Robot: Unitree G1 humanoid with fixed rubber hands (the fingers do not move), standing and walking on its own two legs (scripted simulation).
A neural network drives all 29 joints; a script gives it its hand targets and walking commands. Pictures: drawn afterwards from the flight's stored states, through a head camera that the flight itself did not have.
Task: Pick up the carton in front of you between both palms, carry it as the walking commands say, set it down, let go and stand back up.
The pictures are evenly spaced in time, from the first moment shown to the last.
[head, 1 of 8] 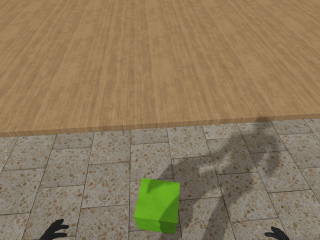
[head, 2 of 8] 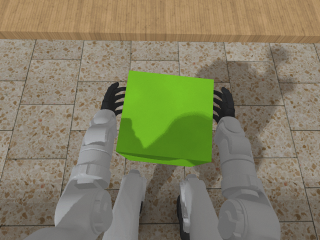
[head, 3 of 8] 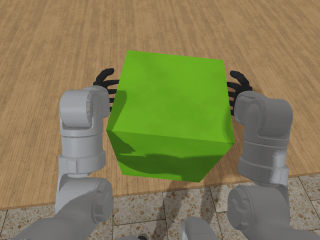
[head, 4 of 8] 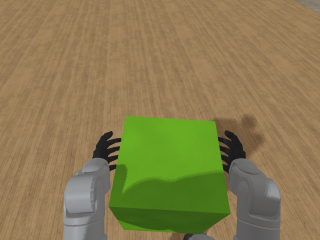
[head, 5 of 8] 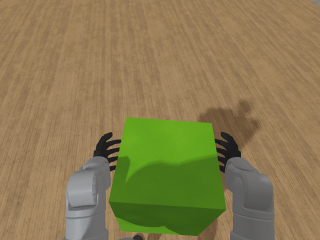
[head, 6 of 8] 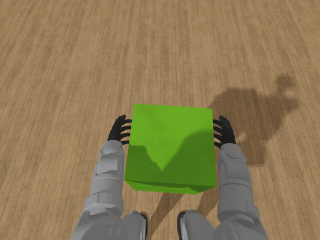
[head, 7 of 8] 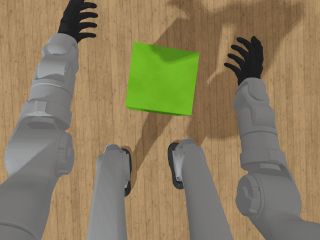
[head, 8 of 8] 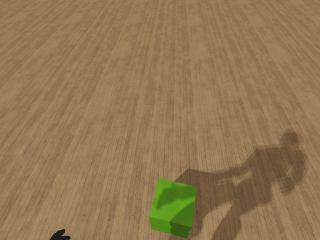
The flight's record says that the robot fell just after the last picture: no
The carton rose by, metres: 0.81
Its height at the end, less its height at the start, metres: +0.06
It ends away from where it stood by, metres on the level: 5.47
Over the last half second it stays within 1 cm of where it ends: yes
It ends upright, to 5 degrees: yes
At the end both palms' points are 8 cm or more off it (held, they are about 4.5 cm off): yes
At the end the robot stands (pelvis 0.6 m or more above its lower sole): yes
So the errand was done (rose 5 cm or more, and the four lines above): yes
